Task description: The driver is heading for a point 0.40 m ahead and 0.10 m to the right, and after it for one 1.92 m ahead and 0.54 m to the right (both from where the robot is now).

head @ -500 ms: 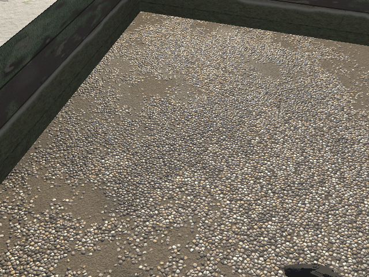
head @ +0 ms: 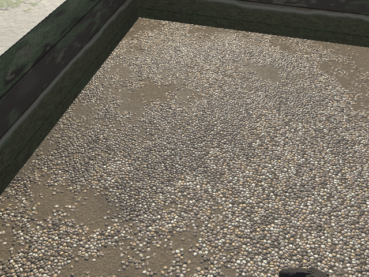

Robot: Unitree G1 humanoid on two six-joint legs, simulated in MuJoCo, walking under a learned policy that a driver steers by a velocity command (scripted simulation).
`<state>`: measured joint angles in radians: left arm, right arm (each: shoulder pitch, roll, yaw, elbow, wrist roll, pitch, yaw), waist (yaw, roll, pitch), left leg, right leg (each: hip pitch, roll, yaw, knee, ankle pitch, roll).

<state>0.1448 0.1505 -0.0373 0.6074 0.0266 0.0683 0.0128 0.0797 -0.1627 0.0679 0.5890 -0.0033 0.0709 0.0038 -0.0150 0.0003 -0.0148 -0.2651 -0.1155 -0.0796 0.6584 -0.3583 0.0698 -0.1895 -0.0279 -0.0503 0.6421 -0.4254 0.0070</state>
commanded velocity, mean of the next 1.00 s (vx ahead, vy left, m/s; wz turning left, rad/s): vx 0.50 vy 0.00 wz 0.00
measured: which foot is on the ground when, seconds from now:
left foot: down 0.00-1.00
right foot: down 0.00-1.00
